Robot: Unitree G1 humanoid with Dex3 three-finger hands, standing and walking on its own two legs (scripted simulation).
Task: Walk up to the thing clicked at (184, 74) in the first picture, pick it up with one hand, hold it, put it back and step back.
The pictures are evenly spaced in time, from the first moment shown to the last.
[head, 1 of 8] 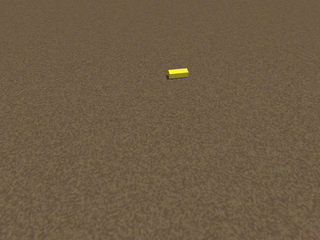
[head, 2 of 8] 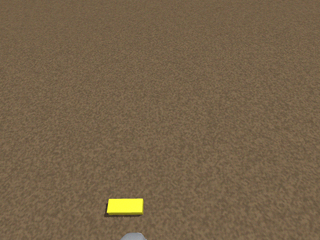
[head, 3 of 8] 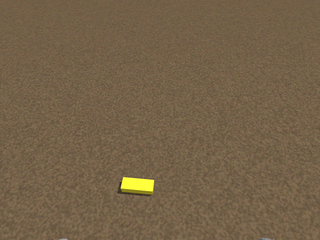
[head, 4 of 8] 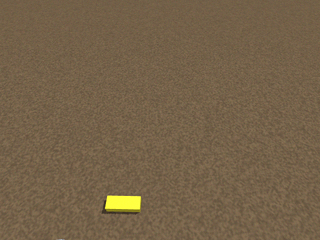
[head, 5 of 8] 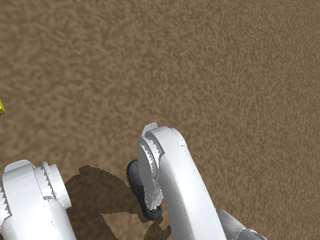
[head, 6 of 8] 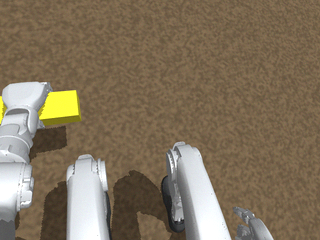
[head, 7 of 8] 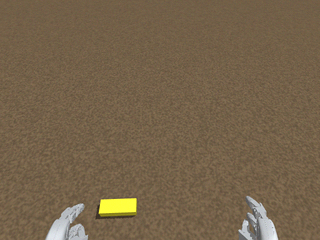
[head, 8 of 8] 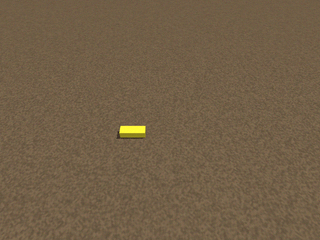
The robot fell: no
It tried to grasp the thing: yes
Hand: left
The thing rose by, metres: 0.68
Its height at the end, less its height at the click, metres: +0.00
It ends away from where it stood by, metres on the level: 0.00
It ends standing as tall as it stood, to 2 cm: yes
